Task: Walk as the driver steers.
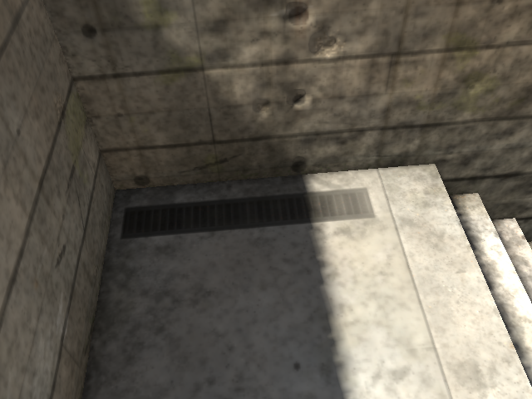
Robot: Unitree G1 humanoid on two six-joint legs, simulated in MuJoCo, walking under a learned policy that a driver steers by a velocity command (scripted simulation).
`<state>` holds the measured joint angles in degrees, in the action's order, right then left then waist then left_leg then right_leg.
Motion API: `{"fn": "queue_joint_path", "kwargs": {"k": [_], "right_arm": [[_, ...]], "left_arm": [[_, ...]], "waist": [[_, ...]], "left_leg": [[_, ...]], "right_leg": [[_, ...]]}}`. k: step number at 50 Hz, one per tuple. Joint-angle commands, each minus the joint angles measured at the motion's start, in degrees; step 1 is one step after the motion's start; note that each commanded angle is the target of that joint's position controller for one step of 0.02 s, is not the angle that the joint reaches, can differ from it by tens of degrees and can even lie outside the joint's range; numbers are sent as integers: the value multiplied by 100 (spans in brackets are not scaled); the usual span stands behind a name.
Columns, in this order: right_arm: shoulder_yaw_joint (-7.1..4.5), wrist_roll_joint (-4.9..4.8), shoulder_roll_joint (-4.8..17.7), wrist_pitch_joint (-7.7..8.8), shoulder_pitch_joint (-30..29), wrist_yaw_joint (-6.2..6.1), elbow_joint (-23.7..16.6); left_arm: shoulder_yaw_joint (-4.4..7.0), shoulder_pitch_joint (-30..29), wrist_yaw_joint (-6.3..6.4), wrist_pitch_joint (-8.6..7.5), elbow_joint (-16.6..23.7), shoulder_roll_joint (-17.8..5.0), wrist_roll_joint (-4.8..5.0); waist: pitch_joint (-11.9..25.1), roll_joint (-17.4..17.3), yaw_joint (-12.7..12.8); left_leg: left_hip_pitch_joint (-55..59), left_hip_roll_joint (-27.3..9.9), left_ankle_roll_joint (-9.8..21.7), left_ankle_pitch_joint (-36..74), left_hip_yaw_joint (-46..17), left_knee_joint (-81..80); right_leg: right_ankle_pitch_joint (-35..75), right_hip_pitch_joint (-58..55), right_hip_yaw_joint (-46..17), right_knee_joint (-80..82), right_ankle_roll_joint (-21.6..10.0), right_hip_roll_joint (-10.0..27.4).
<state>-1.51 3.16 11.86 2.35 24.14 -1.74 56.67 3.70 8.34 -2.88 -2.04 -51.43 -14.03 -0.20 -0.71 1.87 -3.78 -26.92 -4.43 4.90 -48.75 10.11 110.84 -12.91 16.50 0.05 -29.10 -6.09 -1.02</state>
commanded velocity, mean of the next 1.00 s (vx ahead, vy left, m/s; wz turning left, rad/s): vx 0.50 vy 0.00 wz -0.59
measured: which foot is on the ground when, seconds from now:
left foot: up 0.00-0.46, down 0.48-0.94, up 0.96-1.00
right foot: down 0.00-0.48, up 0.50-0.92, down 0.94-1.00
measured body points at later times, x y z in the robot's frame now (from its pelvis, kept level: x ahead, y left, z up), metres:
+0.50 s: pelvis +0.31 +0.04 -0.17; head +0.30 +0.06 +0.28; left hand +0.32 +0.30 -0.32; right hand +0.42 -0.24 -0.26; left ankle +0.42 +0.13 -0.93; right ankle +0.06 -0.06 -0.69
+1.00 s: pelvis +0.57 +0.00 -0.23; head +0.59 -0.02 +0.22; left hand +0.87 +0.07 -0.33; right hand +0.39 -0.16 -0.38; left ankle +0.47 +0.15 -0.85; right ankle +0.59 -0.06 -0.95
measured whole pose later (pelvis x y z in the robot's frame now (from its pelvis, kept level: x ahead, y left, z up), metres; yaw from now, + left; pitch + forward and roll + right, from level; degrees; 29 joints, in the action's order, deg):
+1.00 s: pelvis +0.57 +0.00 -0.23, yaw -36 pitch +1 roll -1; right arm -0.8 1.0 10.0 3.0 26.3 -1.5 56.2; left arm 0.4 0.1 -1.0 -2.0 -47.7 -13.2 -1.1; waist -2.1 -0.8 -1.5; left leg -14.5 -0.5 0.8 -28.5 7.8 67.8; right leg -16.1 23.6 4.6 -37.0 -10.6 -7.5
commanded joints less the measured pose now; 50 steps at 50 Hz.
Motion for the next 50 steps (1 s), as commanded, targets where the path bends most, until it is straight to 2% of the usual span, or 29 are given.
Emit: {"fn": "queue_joint_path", "kwargs": {"k": [1, 2, 3, 5, 7, 8, 9, 12, 16, 20, 22, 23, 24, 25, 26, 27, 28, 29, 30, 32, 35, 37, 42, 44, 46, 47, 48, 49, 50], "right_arm": [[-114, 75, 593, 48, -357, 176, -678], [-36, 28, 269, 79, -482, 222, -833], [-73, 53, 446, 52, -880, 162, -763], [-24, 47, 328, -83, -1376, 186, -903], [-40, 208, 231, -172, -682, 188, -454], [-161, 89, 575, -101, -680, 215, -523], [-232, 45, 665, -19, -848, 237, -534], [-142, 17, 407, 6, -1977, 370, -826], [-144, -9, 435, 57, -2712, 437, -1197], [-212, -408, 496, 219, -2453, 352, -1189], [-376, -554, 754, 209, -969, 266, -700], [-469, -486, 974, 181, -424, 255, -401], [-516, -415, 1086, 149, 165, 296, -101], [-484, -225, 1187, 169, 988, 315, 113], [-416, -170, 1029, 187, 840, 359, 72], [-353, -209, 710, 210, 670, 377, -141], [-490, -202, 1177, 186, 607, 234, -76], [-378, -202, 734, 193, 446, 128, -200], [-209, -101, 444, 316, -149, 82, -359], [-50, -85, 154, 441, -375, 20, -197], [-64, -306, 243, 496, -371, 34, -195], [-36, -384, 219, 461, -140, 59, -195], [-18, -310, 447, 272, 658, -7, -11], [-40, -271, 632, 265, 735, -90, 15], [-129, -164, 968, 170, 786, -123, 25], [-190, -220, 1102, 142, 526, -91, -101], [-90, -92, 502, 148, 469, -6, -362], [-86, -250, 478, 141, 448, 43, -768], [-124, -261, 795, 213, -233, 76, -902]], "left_arm": [[149, 2471, 31, 175, -513, -875, 155], [214, 2475, 157, 180, -519, -1250, 84], [22, 2241, 197, 85, -476, -760, -47], [-222, 1407, 273, -61, -201, -230, -95], [-74, 1235, 346, -88, -198, -753, -176], [-50, 1094, 377, -166, -234, -731, -35], [-41, 1181, 379, -226, -281, -695, -17], [-117, 1382, 486, -233, -239, -443, 14], [-144, 1990, 499, -222, -200, -335, -139], [-176, 2110, 545, -150, -365, -248, -279], [-134, 1858, 644, -49, -413, -349, -429], [-91, 2057, 613, -40, -546, -348, -408], [-60, 2115, 502, -60, -558, -164, -332], [-54, 2490, 453, -109, -522, 20, -40], [-55, 2799, 520, -136, -443, -46, 158], [-66, 2296, 529, -119, -363, -267, -58], [-120, 1753, 426, -74, -85, -233, -214], [-103, 985, 309, 3, 11, -304, -383], [-38, 56, 197, -23, 365, -398, -320], [-147, -90, 57, -4, 437, 2, -182], [-216, 291, 17, 46, 380, 90, -224], [-287, -137, -28, 23, 492, 108, -180], [-433, -1282, -48, 69, 799, 127, -132], [-395, -1055, 32, 38, 724, -23, -126], [-267, 173, 118, 6, 254, -397, -88], [-159, 856, 173, -19, 19, -632, -150], [-54, 865, 236, 30, -5, -998, -110], [42, 1209, 280, 72, 117, -1335, -69], [81, 1267, 363, 127, 54, -1078, -35]], "waist": [[887, 58, 944], [1096, 941, 852], [434, 233, 678], [-527, -198, 214], [-43, -41, -55], [28, -97, -176], [-42, 260, -46], [-178, 85, 392], [-588, 581, 947], [-787, 528, 1122], [-534, 487, 439], [-365, 66, 244], [-111, -735, 69], [724, -1270, 68], [1103, -1670, 269], [999, -1602, 29], [1128, -2414, 86], [543, -1557, 12], [-141, -1219, 70], [-774, -921, 546], [-99, -1309, 802], [-16, -968, 710], [-400, -493, 280], [-140, -629, 449], [530, -703, 966], [792, -481, 1368], [1074, 656, 1058], [1854, 1053, 1026], [1158, 118, 1217]], "left_leg": [[-4753, -46, -7, 552, -866, 668], [-4906, -60, -195, 636, -1229, 366], [-4994, -252, -392, 2331, -1448, -881], [-3665, -122, -868, 3703, -1250, -2719], [-1844, 20, -925, 4839, -1049, -3099], [-1517, -12, -867, 6067, -1332, -4282], [-1551, -16, -762, 6583, -1303, -4687], [-1091, 211, -674, 7816, -1374, -6170], [-1501, 293, -679, 7113, -1593, -7129], [-377, 171, -591, 6879, -1895, -8844], [1272, -387, -386, 7700, -2088, -10209], [2375, -274, -505, 7876, -1712, -10555], [3656, -511, -518, 8242, -1931, -10010], [5272, -858, -741, 9774, -1625, -7641], [5848, -1298, -718, 9357, -2076, -7047], [5421, -1252, -600, 7301, -2221, -7359], [4723, -1891, 292, 3353, -3554, -8349], [3557, -1754, 271, 1530, -3732, -9103], [2536, -1516, 77, 2104, -3285, -9236], [481, -869, -89, 4368, -2062, -9684], [1015, -792, -26, 6854, -1471, -9239], [1297, -752, -198, 7201, -1130, -9265], [2307, -711, -453, 8288, -591, -9206], [2661, -781, -464, 9992, -364, -8431], [2580, -881, -407, 10220, -288, -6629], [1762, -811, -439, 8719, -78, -5143], [-93, -76, -429, 2470, -21, -3273], [-2022, 489, -515, 1125, -995, -1840], [-2539, 124, -431, 2013, -1405, -2561]], "right_leg": [[3944, -3742, -1898, -1221, -1065, 1525], [833, -3127, -3568, -392, -1808, 2227], [-171, -2328, -3231, -164, -1533, 2003], [303, 443, -2860, 90, -1254, 1436], [1861, 1433, -2664, -54, -1150, 1160], [1453, 1317, -2173, -297, -931, 688], [1192, 1044, -2343, -464, -910, 602], [-1239, 1038, -2516, -935, -960, 292], [-810, 103, -2914, -1544, -1089, 202], [-345, -201, -2891, -2504, -932, -76], [-152, 95, -2826, -3884, -875, -176], [-387, 531, -2137, -4847, -703, -551], [-2694, 1623, -1570, -6269, -482, -1029], [-3990, 2957, -1097, -8065, -298, -1207], [-3435, 4102, -874, -8579, -266, -773], [-2626, 4779, -551, -8277, -316, -447], [-2140, 5179, -93, -8772, -191, -295], [-1666, 5194, -99, -8524, -207, 27], [-296, 4898, -654, -6985, -101, 261], [571, 3221, -500, -4647, 203, 195], [1327, 2569, -423, -3708, 132, 80], [1714, 2367, -140, -3010, -36, 21], [1325, 2001, 706, -1490, -249, -205], [547, 1266, 978, -1203, -389, -543], [52, -190, 802, -651, -700, -704], [282, -1371, 214, 86, -966, -401], [1176, -2743, -1747, -168, -1502, 1070], [1142, -4260, -4097, 211, -2504, 2211], [31, -3463, -3584, 809, -2101, 1995]]}}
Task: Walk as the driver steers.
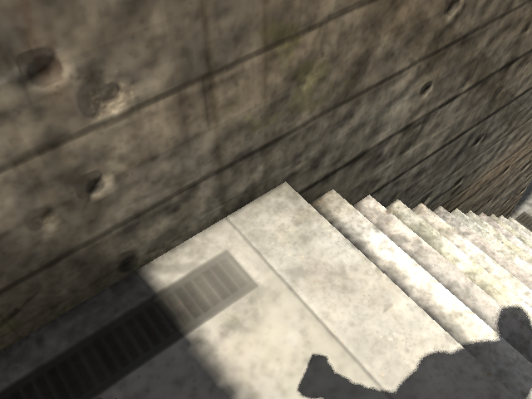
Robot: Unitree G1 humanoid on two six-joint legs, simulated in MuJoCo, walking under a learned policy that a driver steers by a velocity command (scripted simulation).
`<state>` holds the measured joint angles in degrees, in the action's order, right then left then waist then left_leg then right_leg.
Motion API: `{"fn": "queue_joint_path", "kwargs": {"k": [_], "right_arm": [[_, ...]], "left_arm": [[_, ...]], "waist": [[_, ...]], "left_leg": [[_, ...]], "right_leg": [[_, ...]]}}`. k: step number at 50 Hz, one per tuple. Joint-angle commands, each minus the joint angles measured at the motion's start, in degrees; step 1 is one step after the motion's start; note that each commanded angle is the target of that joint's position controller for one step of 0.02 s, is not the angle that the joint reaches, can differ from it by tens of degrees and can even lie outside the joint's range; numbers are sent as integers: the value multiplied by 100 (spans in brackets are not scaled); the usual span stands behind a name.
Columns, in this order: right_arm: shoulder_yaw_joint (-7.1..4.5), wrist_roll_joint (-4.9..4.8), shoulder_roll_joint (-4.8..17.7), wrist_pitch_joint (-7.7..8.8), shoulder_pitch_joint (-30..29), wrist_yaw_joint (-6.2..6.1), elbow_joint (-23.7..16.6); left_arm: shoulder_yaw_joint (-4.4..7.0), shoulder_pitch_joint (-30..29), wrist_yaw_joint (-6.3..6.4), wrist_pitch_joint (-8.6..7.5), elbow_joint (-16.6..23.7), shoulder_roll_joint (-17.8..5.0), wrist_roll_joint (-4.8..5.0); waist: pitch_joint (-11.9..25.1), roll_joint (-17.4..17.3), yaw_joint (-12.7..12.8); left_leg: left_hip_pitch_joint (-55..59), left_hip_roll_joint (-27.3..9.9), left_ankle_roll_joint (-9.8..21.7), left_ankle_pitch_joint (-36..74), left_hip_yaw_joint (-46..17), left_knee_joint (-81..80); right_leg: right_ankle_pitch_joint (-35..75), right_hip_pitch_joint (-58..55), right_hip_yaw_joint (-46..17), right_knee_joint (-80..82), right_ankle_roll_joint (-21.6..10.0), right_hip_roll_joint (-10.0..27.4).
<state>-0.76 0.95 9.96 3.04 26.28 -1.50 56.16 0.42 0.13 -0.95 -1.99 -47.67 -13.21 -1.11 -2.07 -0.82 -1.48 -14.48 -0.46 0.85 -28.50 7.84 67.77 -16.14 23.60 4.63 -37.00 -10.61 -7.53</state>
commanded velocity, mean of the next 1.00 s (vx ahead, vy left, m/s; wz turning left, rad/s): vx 0.50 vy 0.00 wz -0.37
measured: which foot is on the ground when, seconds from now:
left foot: up 0.00-0.36, down 0.38-0.86, up 0.88-1.00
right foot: down 0.00-0.38, up 0.40-0.84, down 0.86-1.00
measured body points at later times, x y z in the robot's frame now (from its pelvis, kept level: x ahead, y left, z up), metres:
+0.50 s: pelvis +0.26 +0.06 +0.02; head +0.29 +0.07 +0.47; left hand +0.39 +0.32 -0.12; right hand +0.32 -0.22 -0.08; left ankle +0.33 +0.16 -0.71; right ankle +0.13 -0.03 -0.63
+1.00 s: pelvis +0.44 -0.06 +0.03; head +0.45 -0.08 +0.48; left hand +0.62 +0.15 -0.09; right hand +0.40 -0.32 -0.11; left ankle +0.43 +0.10 -0.63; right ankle +0.45 -0.13 -0.71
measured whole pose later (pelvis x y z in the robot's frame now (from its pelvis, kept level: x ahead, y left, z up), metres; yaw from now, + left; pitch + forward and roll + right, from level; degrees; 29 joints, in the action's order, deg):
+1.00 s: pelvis +0.44 -0.06 +0.03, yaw -22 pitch +1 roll +1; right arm -2.4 1.7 14.1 2.7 17.9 0.1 48.7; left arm 1.6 14.4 -0.5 -3.8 -48.7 -13.0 -1.3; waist -1.2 -1.4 -0.2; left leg -24.4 -3.1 1.7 -20.1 2.0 63.6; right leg -9.5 15.3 0.1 -24.2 -4.9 -3.8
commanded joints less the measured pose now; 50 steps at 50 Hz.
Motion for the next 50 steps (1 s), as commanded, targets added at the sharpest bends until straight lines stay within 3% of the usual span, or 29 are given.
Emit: {"fn": "queue_joint_path", "kwargs": {"k": [1, 2, 3, 5, 8, 14, 16, 17, 18, 19, 20, 21, 22, 23, 24, 26, 28, 32, 35, 38, 40, 42, 43, 44, 45, 46, 47, 48, 50], "right_arm": [[-214, -110, 970, 174, -903, 44, -1052], [-211, -29, 925, 137, -1031, 16, -1064], [-190, 84, 846, 19, -900, -5, -1022], [-154, 114, 666, -66, -644, 21, -937], [-178, 132, 655, -43, -1190, 111, -1188], [-116, -10, 729, -29, -2564, 135, -1707], [-154, -45, 913, 46, -2441, 128, -1713], [-188, -44, 1008, 91, -1984, 107, -1588], [-257, -6, 1177, 166, -1214, 68, -1333], [-363, 159, 1582, 280, -287, -5, -1196], [-451, 270, 2198, 314, 134, -64, -1184], [-455, 197, 1958, 257, -296, -61, -1178], [-318, 171, 1363, 254, -761, -2, -1307], [-246, 125, 1028, 266, -931, 56, -1254], [-188, 107, 881, 253, -861, 106, -1217], [-171, 65, 826, 304, -576, 138, -974], [-185, 15, 859, 387, -332, 163, -818], [-156, -48, 768, 382, -232, 180, -645], [-234, -46, 987, 397, -189, 187, -612], [-293, -88, 1109, 358, -61, 188, -578], [-304, -96, 1140, 270, 46, 148, -515], [-339, -80, 1223, 149, 139, 122, -446], [-241, -66, 973, 135, 205, 74, -466], [-88, -124, 380, 156, 301, 72, -853], [-234, 69, 905, 104, 60, 28, -952], [-297, 98, 1059, 86, -404, 65, -1060], [-263, 54, 924, 107, -541, 122, -1084], [-250, 45, 783, 66, -568, 152, -1074], [-266, 148, 750, -96, -544, 228, -1060]], "left_arm": [[379, 1680, 174, 97, -415, -971, 15], [357, 1324, 131, 42, -387, -844, 1], [339, 1183, 133, -33, -269, -788, -24], [329, 999, 108, -176, -100, -766, -53], [439, 1333, 62, -267, -146, -1077, -4], [557, 2125, 19, -142, -254, -1170, -10], [610, 2097, 20, -142, -183, -1273, -21], [641, 1905, 27, -145, -103, -1358, -30], [620, 1806, 16, -203, -44, -1273, -33], [521, 1762, -13, -291, 67, -933, 35], [390, 2015, -14, -359, 287, -358, 120], [441, 2378, -11, -276, 130, -754, -71], [465, 2117, -34, -205, 42, -954, -76], [434, 1787, -90, -187, 70, -872, -87], [398, 1804, -101, -160, 63, -687, -78], [364, 1783, -123, -73, 33, -584, -188], [315, 1493, -143, -75, 153, -477, -140], [187, 644, -259, -75, 517, -354, -154], [105, 268, -287, -77, 691, -244, -147], [112, 83, -262, -63, 716, -375, -154], [126, 180, -218, -98, 679, -376, -169], [216, 1133, -124, -228, 340, -415, -238], [300, 2015, -36, -278, 33, -618, -269], [451, 2657, 112, -265, -49, -1370, -249], [462, 2613, 122, -210, -40, -1490, 10], [428, 2172, 101, -219, 32, -1260, 8], [326, 1767, 72, -238, 133, -854, 18], [267, 1583, 55, -245, 197, -623, -6], [210, 1533, 85, -268, 226, -488, 24]], "waist": [[370, 324, 653], [-201, -18, 198], [-183, -54, -1], [-71, -76, -212], [132, 183, -133], [121, 668, 463], [80, 769, 354], [162, 717, 66], [520, 480, -271], [1144, -180, -650], [1659, -1692, -572], [1697, -1587, -122], [1076, -785, -98], [599, -395, -107], [559, -352, -43], [351, -553, 39], [416, -606, 50], [250, -675, 89], [34, -918, 155], [-62, -877, 91], [-62, -763, 144], [339, -218, 563], [914, 235, 876], [1266, 1856, 861], [1357, 1613, 826], [750, 992, 655], [557, 485, 412], [454, 442, 197], [385, 628, 3]], "left_leg": [[-3632, -361, 19, 456, -1114, 1076], [-3246, -465, -11, 675, -1093, 502], [-2768, -517, -99, 661, -1099, 196], [-2000, -498, -296, 700, -1008, -588], [-1618, -360, -429, 1407, -751, -1463], [-1494, -82, -449, 2026, -648, -3075], [-938, 6, -357, 1874, -729, -3633], [-256, 89, -313, 1851, -665, -3972], [733, 87, -218, 1786, -642, -4170], [1928, -781, 48, 1061, -1480, -4359], [2888, -2340, 544, 552, -4127, -5198], [2470, -2521, 905, -94, -5075, -5332], [1888, -2241, 848, -242, -4325, -5325], [1378, -1883, 780, 353, -3479, -5335], [1221, -1674, 761, 1173, -2952, -5346], [947, -1442, 744, 3116, -2214, -5262], [1073, -1457, 804, 4165, -1802, -5276], [897, -1359, 821, 3906, -1392, -5615], [484, -1192, 649, 3721, -992, -5820], [525, -1307, 678, 3690, -972, -5803], [753, -1451, 708, 3888, -984, -5464], [655, -1233, 627, 4499, -665, -3965], [52, -942, 534, 3499, -338, -2715], [-2022, -31, 194, 735, 169, -523], [-2715, 110, 220, -162, -534, 396], [-2999, -205, 271, 308, -791, 712], [-2609, -361, 238, 828, -849, 334], [-2265, -484, 183, 906, -886, -47], [-1703, -447, -28, 994, -785, -604]], "right_leg": [[248, -3050, -3634, 2040, -1330, 2375], [983, -2096, -3284, 2167, -1089, 2098], [1745, -1526, -2929, 2167, -1002, 1914], [2426, -885, -2508, 2245, -895, 1612], [2921, -654, -2162, 2182, -729, 1310], [2154, -1279, -2401, 1845, -399, 1176], [1897, -1291, -2663, 1655, -286, 1280], [1886, -1073, -2680, 1355, -165, 1231], [2068, -844, -2463, 649, -13, 968], [1809, -328, -1937, -931, 168, 527], [-1226, 1022, -1325, -2560, 302, -315], [-1427, 1452, -1455, -3267, 212, 115], [-906, 1473, -1453, -3287, 209, 434], [-520, 1426, -1341, -3103, 283, 604], [-326, 1274, -1267, -2958, 419, 615], [-264, 1107, -1232, -2781, 587, 583], [-151, 1229, -1102, -2681, 686, 564], [614, 1304, -668, -1701, 809, 854], [1080, 605, -521, -541, 736, 905], [829, 55, -272, 73, 640, 814], [606, -255, -182, 448, 508, 737], [614, -1507, -36, 1144, 329, 499], [288, -2628, -528, 1150, 215, 896], [-342, -3940, -3332, 1843, -407, 2676], [3, -3705, -4529, 2416, -666, 2918], [470, -3266, -3587, 2210, -611, 2650], [1216, -2596, -2960, 2183, -467, 2352], [1627, -2203, -2542, 2273, -332, 2069], [2269, -1730, -2096, 2430, -300, 1732]]}}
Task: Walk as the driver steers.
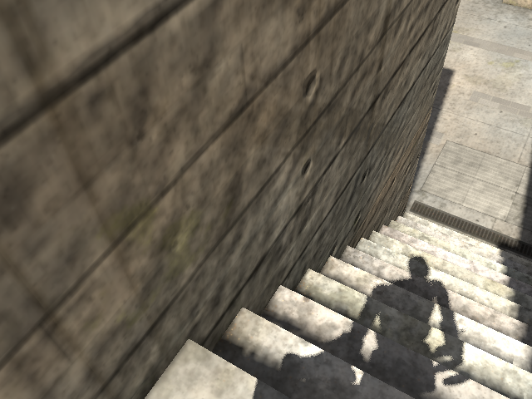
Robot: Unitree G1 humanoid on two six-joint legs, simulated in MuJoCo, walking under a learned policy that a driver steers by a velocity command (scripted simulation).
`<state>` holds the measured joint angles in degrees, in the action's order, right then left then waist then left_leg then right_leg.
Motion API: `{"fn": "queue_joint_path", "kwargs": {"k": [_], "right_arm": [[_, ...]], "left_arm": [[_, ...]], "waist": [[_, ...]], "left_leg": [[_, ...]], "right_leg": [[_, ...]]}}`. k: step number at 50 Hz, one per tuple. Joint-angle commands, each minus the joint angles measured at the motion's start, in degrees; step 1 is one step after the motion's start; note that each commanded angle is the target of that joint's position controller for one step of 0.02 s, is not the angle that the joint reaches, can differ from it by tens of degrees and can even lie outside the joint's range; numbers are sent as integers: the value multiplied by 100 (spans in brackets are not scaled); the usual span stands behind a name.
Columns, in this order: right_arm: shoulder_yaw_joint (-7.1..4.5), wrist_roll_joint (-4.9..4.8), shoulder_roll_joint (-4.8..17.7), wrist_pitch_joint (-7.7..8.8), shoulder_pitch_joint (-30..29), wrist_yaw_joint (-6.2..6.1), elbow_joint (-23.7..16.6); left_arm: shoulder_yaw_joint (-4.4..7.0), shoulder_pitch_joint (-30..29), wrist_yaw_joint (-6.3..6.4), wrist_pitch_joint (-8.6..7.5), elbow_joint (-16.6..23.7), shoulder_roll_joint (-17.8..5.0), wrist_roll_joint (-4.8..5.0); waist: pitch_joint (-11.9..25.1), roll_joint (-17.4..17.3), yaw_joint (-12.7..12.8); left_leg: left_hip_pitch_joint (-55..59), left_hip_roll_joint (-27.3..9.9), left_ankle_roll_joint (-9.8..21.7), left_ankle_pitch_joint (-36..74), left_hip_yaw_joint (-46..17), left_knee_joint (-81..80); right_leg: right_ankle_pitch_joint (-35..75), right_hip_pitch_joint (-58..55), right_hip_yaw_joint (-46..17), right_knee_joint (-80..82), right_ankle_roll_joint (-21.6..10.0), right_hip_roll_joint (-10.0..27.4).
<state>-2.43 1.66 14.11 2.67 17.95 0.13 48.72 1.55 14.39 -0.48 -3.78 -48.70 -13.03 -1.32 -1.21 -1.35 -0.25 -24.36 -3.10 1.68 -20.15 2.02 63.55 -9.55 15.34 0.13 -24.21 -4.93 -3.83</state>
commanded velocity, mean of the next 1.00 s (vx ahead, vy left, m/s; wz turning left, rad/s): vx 0.50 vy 0.00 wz -0.54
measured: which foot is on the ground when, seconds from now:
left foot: up 0.00-0.36, down 0.38-0.80, up 0.82-1.00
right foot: down 0.00-0.38, up 0.40-0.80, down 0.82-1.00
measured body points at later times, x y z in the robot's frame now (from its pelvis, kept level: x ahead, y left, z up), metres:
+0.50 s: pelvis +0.18 +0.00 +0.00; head +0.20 +0.01 +0.44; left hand +0.31 +0.27 -0.13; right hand +0.27 -0.29 -0.10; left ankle +0.26 +0.10 -0.74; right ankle +0.10 -0.08 -0.68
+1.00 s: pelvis +0.27 -0.12 -0.03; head +0.26 -0.14 +0.42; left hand +0.48 +0.06 -0.13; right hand +0.25 -0.41 -0.15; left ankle +0.39 +0.01 -0.66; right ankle +0.23 -0.15 -0.74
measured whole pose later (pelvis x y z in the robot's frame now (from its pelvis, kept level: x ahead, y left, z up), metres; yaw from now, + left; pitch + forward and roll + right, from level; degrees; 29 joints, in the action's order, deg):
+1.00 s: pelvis +0.27 -0.12 -0.03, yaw -32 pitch +0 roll +1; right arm -3.0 2.8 16.1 -3.5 11.5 -2.4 41.6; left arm 1.0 20.4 -0.2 1.0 -39.7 -12.5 0.1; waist 0.4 -3.0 0.2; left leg -36.2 -4.0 -3.3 -20.0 -1.7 70.6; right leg -23.8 17.3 -5.4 -42.7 -7.3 -9.4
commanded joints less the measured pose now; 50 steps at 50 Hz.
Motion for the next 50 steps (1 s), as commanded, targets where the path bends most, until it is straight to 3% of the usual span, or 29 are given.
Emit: {"fn": "queue_joint_path", "kwargs": {"k": [1, 7, 14, 16, 18, 19, 20, 21, 22, 24, 26, 28, 30, 31, 34, 36, 37, 38, 39, 40, 41, 42, 43, 44, 45, 46, 48, 49, 50], "right_arm": [[-122, 94, 347, -122, 213, 95, -349], [-58, -9, 253, -209, -1111, 35, -772], [-52, -117, 468, -105, -2035, -120, -1140], [-47, -107, 495, -80, -1773, -208, -1144], [-111, -41, 585, 18, -761, -256, -923], [-187, 73, 845, 71, 29, -301, -839], [-281, 122, 1273, 96, 621, -344, -841], [-356, 58, 1436, 57, 433, -322, -755], [-280, -18, 984, 25, 88, -263, -830], [-161, -60, 556, 12, -452, -235, -891], [-176, -98, 714, 127, -285, -253, -768], [-224, -131, 908, 228, -234, -269, -659], [-228, -146, 918, 218, -140, -289, -617], [-223, -128, 921, 143, -144, -276, -583], [-208, -5, 1031, 116, -217, -181, -717], [-201, 15, 1132, 149, -282, -125, -789], [-187, -16, 1182, 97, -206, -136, -788], [-219, -80, 1241, 15, -97, -159, -734], [-283, -46, 1454, -88, 34, -180, -693], [-292, -78, 1362, -279, -490, -182, -789], [-120, 20, 601, -456, -328, -159, -866], [-39, 160, 376, -477, 224, -264, -1118], [-193, 175, 925, -494, -240, -300, -1349], [-242, 110, 1065, -486, -441, -352, -1362], [-291, 103, 1137, -494, -425, -379, -1197], [-295, 152, 1088, -535, -240, -345, -1029], [-246, 142, 865, -640, -183, -272, -896], [-231, 120, 784, -645, -291, -257, -923], [-270, 99, 850, -641, -131, -237, -792]], "left_arm": [[110, 221, 46, -94, 291, -563, 74], [250, 753, 41, -15, 224, -972, 128], [310, 1296, 65, 68, 240, -1052, 70], [366, 1066, 55, 101, 362, -1196, 102], [407, 723, 29, 107, 531, -1323, 200], [349, 594, 8, 64, 675, -1082, 259], [235, 796, 5, 45, 817, -571, 289], [267, 1081, 39, 145, 872, -787, 186], [321, 887, 35, 236, 758, -1036, 37], [359, 495, -66, 367, 846, -1041, 10], [340, 473, -154, 536, 930, -928, -105], [299, 240, -227, 611, 1194, -802, -89], [296, 12, -318, 649, 1372, -807, -52], [205, -124, -309, 640, 1464, -598, -178], [200, -373, -258, 572, 1620, -650, -146], [255, -54, -215, 637, 1608, -773, -181], [214, -227, -187, 663, 1750, -730, -107], [216, 153, -163, 648, 1623, -695, -159], [239, 560, -146, 644, 1510, -765, -148], [327, 1475, -80, 581, 1206, -785, -53], [311, 1208, -22, 495, 1179, -1127, 23], [241, 619, -63, 368, 1666, -1522, 405], [439, 1160, -75, 328, 1524, -1723, 420], [396, 829, -68, 321, 1419, -1536, 315], [313, 330, -47, 332, 1518, -1211, 238], [250, -33, -30, 325, 1576, -1044, 164], [202, 276, 89, 392, 1388, -839, 152], [201, 473, 118, 394, 1323, -817, 159], [238, 616, 116, 353, 1240, -938, 42]], "waist": [[265, 673, -147], [-94, 546, 140], [-137, 544, 517], [-119, 473, 285], [242, 330, -219], [749, -96, -596], [1287, -907, -646], [1156, -1329, -368], [409, -454, -242], [-172, -142, -73], [-307, -334, 37], [-307, -688, 79], [-124, -559, 35], [-5, -695, -8], [214, -672, 9], [662, -1016, 185], [487, -869, 159], [562, -926, 291], [505, -855, 449], [543, -405, 1053], [-134, 1520, 641], [-30, 1565, -92], [809, 1337, 415], [203, 901, 122], [-93, 670, -121], [-101, 847, -287], [32, 801, -173], [120, 698, -115], [420, 555, -90]], "left_leg": [[-652, -97, -190, 264, -138, -353], [-716, -38, -375, 1436, -185, -2154], [-768, 133, -253, 1546, -305, -2924], [-162, 246, -128, 1124, -266, -3272], [1564, 413, 89, 1211, -154, -3927], [2779, -294, 368, 714, -875, -4113], [3858, -1717, 837, 335, -2480, -4426], [3562, -2370, 1367, 121, -3987, -4862], [2911, -2224, 1332, -440, -3429, -4933], [2044, -1706, 1040, 312, -2156, -5235], [1595, -1504, 907, 1443, -1393, -5358], [1445, -1390, 738, 1995, -845, -5392], [1537, -1335, 712, 2352, -453, -5304], [1361, -1291, 687, 2956, -130, -5050], [920, -1100, 591, 3316, 597, -4476], [971, -1409, 556, 3925, 533, -3770], [808, -1217, 415, 3694, 847, -3600], [621, -1214, 349, 4059, 882, -2931], [661, -1342, 369, 4217, 739, -2200], [51, -1121, 168, 4061, 913, -519], [-1902, -371, -21, -912, 729, 1486], [-2360, -141, -133, -1212, -190, 1904], [-2067, -59, -368, -1024, -586, 1806], [-2229, -101, -457, -738, -648, 1677], [-2038, -199, -532, -345, -610, 1344], [-1674, -191, -562, -207, -485, 1001], [-1344, -89, -591, -63, -276, 881], [-1385, -54, -563, 33, -282, 743], [-1364, 46, -376, 682, -269, 922]], "right_leg": [[1987, -846, -1575, 1154, -930, 1304], [1532, -700, -1670, 1261, -1060, 1247], [1906, -1344, -2227, 762, -1047, 1285], [2363, -1232, -2350, 417, -957, 1237], [3124, -639, -2185, -428, -656, 789], [2579, -18, -1889, -1619, -458, 498], [-682, 1034, -1160, -3272, -205, -216], [-2445, 1995, -911, -4153, -134, -509], [-2043, 2234, -1090, -4304, -123, -46], [-1396, 1814, -920, -3920, -6, 234], [-1105, 1377, -761, -3699, 96, 302], [-917, 1327, -616, -3443, 140, 355], [-608, 1353, -527, -3168, 170, 341], [-430, 1146, -229, -3484, 200, 219], [357, 537, 279, -3442, 191, 133], [472, 83, 247, -3952, 81, 206], [-765, 23, 282, -3017, 53, 116], [-1048, -616, 413, -2766, -19, -103], [-2250, -689, 112, -1922, -144, -141], [-1381, -1536, 235, -973, -216, -261], [318, -1826, -1957, -256, -336, 894], [4858, -1340, -3300, -930, -615, 1789], [4049, -1181, -3794, -309, -1334, 1952], [3224, -718, -3714, -271, -1538, 1884], [2715, -229, -3094, -407, -1305, 1546], [2830, 194, -2708, -511, -1065, 1248], [3212, 412, -2362, -500, -1002, 918], [3492, 252, -2422, -519, -987, 893], [3516, -69, -2486, -728, -957, 886]]}}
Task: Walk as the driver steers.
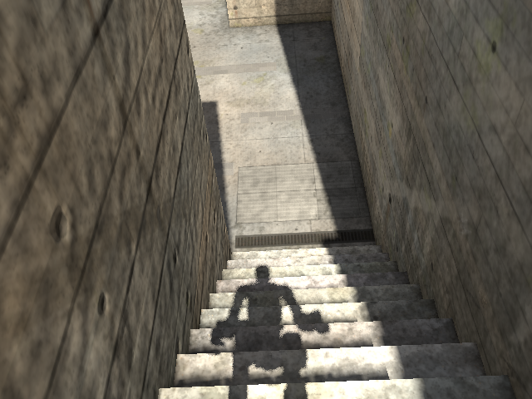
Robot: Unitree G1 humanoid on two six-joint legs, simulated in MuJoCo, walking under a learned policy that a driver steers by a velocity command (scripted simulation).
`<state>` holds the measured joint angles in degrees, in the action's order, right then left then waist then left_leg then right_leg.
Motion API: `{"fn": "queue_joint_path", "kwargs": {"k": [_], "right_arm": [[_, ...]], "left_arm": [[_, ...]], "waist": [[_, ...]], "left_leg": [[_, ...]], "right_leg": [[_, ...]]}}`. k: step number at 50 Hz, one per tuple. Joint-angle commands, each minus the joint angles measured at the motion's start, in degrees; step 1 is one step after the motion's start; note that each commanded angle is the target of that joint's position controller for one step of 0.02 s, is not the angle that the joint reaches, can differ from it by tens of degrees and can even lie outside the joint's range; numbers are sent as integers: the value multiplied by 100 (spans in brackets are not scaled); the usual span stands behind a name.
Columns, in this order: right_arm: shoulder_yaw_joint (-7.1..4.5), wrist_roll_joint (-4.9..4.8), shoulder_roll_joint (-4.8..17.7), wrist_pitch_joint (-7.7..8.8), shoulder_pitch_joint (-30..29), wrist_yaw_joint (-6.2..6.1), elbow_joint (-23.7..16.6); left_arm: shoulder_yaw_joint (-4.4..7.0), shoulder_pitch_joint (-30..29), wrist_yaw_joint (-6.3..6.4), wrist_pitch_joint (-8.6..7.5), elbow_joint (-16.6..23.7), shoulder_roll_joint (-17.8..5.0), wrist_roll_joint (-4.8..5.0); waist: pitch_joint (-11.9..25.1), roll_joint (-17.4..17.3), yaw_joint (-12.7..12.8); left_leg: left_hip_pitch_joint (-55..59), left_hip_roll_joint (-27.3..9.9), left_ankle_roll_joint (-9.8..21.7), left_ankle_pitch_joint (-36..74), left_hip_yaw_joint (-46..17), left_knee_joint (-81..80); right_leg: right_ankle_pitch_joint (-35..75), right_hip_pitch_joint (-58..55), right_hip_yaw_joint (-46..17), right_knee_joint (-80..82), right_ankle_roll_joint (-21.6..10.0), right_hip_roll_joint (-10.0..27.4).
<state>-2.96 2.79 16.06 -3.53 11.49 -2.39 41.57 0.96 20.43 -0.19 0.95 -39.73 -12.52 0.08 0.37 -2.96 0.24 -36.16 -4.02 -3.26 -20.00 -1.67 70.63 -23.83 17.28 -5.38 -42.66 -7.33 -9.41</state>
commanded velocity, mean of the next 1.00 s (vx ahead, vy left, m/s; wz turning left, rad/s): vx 0.50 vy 0.00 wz -0.37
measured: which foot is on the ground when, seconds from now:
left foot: up 0.00-0.52, down 0.54-1.00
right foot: down 0.00-0.56, up 0.58-1.00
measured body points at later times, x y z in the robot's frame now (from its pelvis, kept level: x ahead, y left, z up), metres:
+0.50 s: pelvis +0.14 -0.01 -0.10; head +0.12 -0.01 +0.35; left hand +0.26 +0.23 -0.22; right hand +0.24 -0.29 -0.20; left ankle +0.23 +0.08 -0.85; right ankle -0.02 -0.05 -0.71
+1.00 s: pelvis +0.31 -0.07 -0.27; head +0.30 -0.06 +0.18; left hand +0.57 +0.09 -0.37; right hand +0.14 -0.28 -0.40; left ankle +0.20 +0.09 -0.92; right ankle +0.46 -0.27 -0.95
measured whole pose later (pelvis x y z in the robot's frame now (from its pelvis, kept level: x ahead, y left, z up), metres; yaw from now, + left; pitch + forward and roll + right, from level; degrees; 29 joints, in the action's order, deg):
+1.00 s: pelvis +0.31 -0.07 -0.27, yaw -18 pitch -1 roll +2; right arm -1.0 1.4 12.4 3.7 34.7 -1.5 52.6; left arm 3.2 3.6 -1.7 -0.2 -49.9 -14.0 -1.6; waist 1.6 3.5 -5.5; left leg -9.4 1.7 0.6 -47.1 1.1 57.9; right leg 29.1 37.4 -3.7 -39.1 -2.5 3.5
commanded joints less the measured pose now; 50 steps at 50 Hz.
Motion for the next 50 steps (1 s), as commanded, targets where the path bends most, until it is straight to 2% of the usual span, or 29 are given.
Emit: {"fn": "queue_joint_path", "kwargs": {"k": [1, 5, 6, 9, 11, 13, 17, 22, 25, 26, 27, 28, 29, 30, 31, 32, 33, 34, 35, 36, 37, 38, 40, 41, 42, 45, 47, 49, 50], "right_arm": [[-231, -8, 650, -24, 401, 28, -75], [-210, -15, 582, 57, -123, 31, -200], [-296, -63, 720, 109, -355, 77, -292], [-292, -78, 745, 73, -584, 117, -263], [-273, -111, 699, 68, -693, 165, -354], [-186, -33, 429, 107, -841, 285, -385], [-92, -32, 343, 252, -841, 323, -450], [-72, -310, 235, 562, -611, 208, -427], [-137, -421, 266, 526, 283, 89, 10], [-219, -380, 408, 452, 671, 54, 186], [-284, -432, 579, 361, 1200, 44, 322], [-258, -474, 681, 332, 1796, 83, 308], [-168, -479, 539, 354, 2065, 174, 279], [-125, -550, 450, 392, 2242, 258, 296], [-181, -529, 733, 459, 2164, 232, 274], [-217, -381, 844, 588, 2012, 155, 366], [-137, -328, 793, 641, 1836, 135, 493], [-61, -243, 761, 690, 1932, 185, 643], [64, -214, 492, 805, 1966, 172, 755], [101, -235, 394, 870, 1972, 199, 819], [209, -358, 214, 937, 1500, 147, 655], [230, -378, 209, 955, 1228, 155, 596], [77, -320, 625, 916, 1369, 207, 733], [73, -376, 552, 900, 1617, 183, 831], [109, -372, 340, 884, 1908, 175, 835], [14, -151, 428, 792, 2614, 144, 900], [78, -92, 269, 805, 2278, 17, 759], [70, -151, 251, 769, 1969, 45, 730], [65, -101, 255, 809, 2016, 116, 784]], "left_arm": [[299, 123, 98, -134, 313, -956, -69], [294, 305, 180, -92, 315, -925, -46], [304, 668, 220, -168, 11, -965, -26], [323, 684, 288, -246, -12, -986, -19], [274, 592, 291, -260, -32, -882, 8], [183, 387, 308, -286, -53, -666, 69], [126, 157, 236, -234, -11, -632, -29], [41, 319, 331, -45, -421, -592, -254], [-59, 304, 303, 18, -590, -515, -186], [-56, 382, 169, 5, -613, -556, -144], [-24, 315, 63, -37, -582, -610, -179], [41, 246, 22, -161, -442, -484, -4], [20, 205, 120, -206, -376, -492, 109], [13, -191, 211, -244, -335, -547, -3], [3, -608, 291, -271, -149, -650, -127], [21, -1166, 331, -245, -73, -770, -253], [26, -1560, 315, -130, -65, -759, -350], [25, -1464, 294, -12, -173, -623, -330], [51, -1359, 228, 6, -297, -439, -282], [46, -1114, 147, 38, -477, -268, -320], [-47, -1202, 12, 19, -370, -103, -205], [-87, -1131, -80, -7, -453, 62, -338], [60, -470, -39, 35, -1054, -114, -435], [124, -809, -44, 48, -1029, -279, -380], [218, -1453, -57, 23, -875, -460, -327], [293, -2549, -58, -93, -637, -432, -240], [216, -2828, -98, -249, -475, -254, -232], [165, -2787, -223, -289, -441, -58, -113], [158, -2795, -252, -253, -394, -109, -42]], "waist": [[284, 603, -114], [229, 541, 14], [49, 401, -11], [78, 676, 79], [-58, 447, 27], [-122, 506, 47], [-211, 695, 246], [-473, 785, 770], [-493, 328, 765], [-242, -172, 665], [149, -692, 398], [906, -1461, -11], [1541, -1166, -281], [1409, -553, -462], [1231, -227, -494], [573, 114, -474], [-223, 503, -332], [-690, 505, -238], [-1113, 843, 60], [-998, 570, 156], [-1099, 500, 465], [-779, 173, 535], [-126, -314, 581], [-345, -546, 340], [-560, -302, 31], [-857, -452, -581], [-877, 141, -544], [-968, 116, -605], [-990, 12, -781]], "left_leg": [[-346, 158, 197, 769, 50, 165], [-849, 299, 203, 807, -117, -43], [-1334, 187, 201, 1442, -607, -758], [-1465, 351, 91, 1580, -663, -1225], [-859, 510, 47, 2250, -519, -1952], [203, 646, 136, 3643, -282, -2383], [664, 710, 232, 3523, -290, -3038], [1261, 295, 390, 3663, -673, -5226], [2206, 47, 386, 4443, -285, -6541], [3106, -126, 400, 5241, -175, -6505], [4325, -426, 531, 5863, -285, -5806], [6199, -1292, 1332, 6772, -860, -3913], [7128, -1869, 1879, 6108, -1065, -2937], [6812, -1872, 2094, 5341, -1192, -3158], [6256, -2084, 2569, 4047, -1786, -3858], [5093, -2248, 2840, 1044, -2599, -4824], [3946, -1914, 2613, 167, -2405, -5229], [3002, -1646, 2420, 614, -2130, -5143], [2240, -1078, 1882, 426, -1646, -4667], [1771, -893, 1746, 785, -1454, -4367], [804, -678, 1562, 700, -999, -4670], [388, -543, 1481, 956, -877, -4837], [609, -625, 1515, 1968, -918, -4449], [1445, -609, 1480, 1362, -1122, -4033], [2073, -414, 1456, 433, -1102, -3702], [3158, -708, 1758, -321, -2022, -3295], [2071, -596, 1586, -942, -1641, -3027], [944, -405, 1375, -968, -1099, -2911], [1130, -374, 1314, -448, -903, -2783]], "right_leg": [[4948, -415, -2009, 1057, -671, 1411], [5393, -1012, -2479, 965, -664, 1469], [4184, -1441, -2514, 719, -663, 1371], [4077, -1700, -2782, 545, -651, 1228], [3404, -838, -2636, 456, -630, 856], [1794, 301, -2565, 280, -544, 571], [1917, 380, -2871, -267, -561, 375], [2285, -73, -3070, -1420, -718, 123], [2770, 148, -2617, -2763, -633, -30], [1953, 640, -2209, -3621, -548, -184], [-28, 1767, -1779, -4736, -540, -358], [-3104, 3338, -952, -6781, -265, -682], [-3856, 4502, -436, -8419, -206, -452], [-3260, 5139, -304, -8954, -226, -236], [-2529, 5433, 21, -8988, -27, -22], [-1606, 5600, -307, -8075, 124, 360], [-1249, 5505, -228, -7774, 214, 404], [-1181, 5217, -150, -7563, 240, 331], [155, 5163, -619, -6280, 321, 468], [711, 4923, -496, -5998, 411, 375], [1919, 4143, -294, -4231, 624, 454], [2884, 3012, 179, -3150, 659, 701], [4058, 1915, 410, -3060, 516, 919], [4482, 2631, 188, -2702, 481, 1130], [4908, 3391, 177, -1759, 437, 1140], [4300, 4445, -82, -999, 428, 1218], [5505, 3255, 146, 145, 538, 1246], [5705, 1511, 485, 775, 475, 1193], [5481, 1238, 515, 1295, 494, 1242]]}}
Keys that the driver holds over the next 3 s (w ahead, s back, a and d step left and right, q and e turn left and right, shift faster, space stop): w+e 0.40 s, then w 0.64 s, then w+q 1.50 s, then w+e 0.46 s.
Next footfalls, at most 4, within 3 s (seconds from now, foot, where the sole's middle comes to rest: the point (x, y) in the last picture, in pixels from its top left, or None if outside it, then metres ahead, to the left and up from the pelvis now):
0.54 left None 0.24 0.08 -0.95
1.12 right None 0.48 -0.28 -1.16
1.70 left None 0.72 -0.17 -1.36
2.22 right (381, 369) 0.97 -0.33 -1.57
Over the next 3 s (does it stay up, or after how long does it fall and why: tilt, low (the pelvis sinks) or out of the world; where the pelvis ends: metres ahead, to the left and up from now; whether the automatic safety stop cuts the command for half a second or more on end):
stays up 1.18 -0.14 -1.03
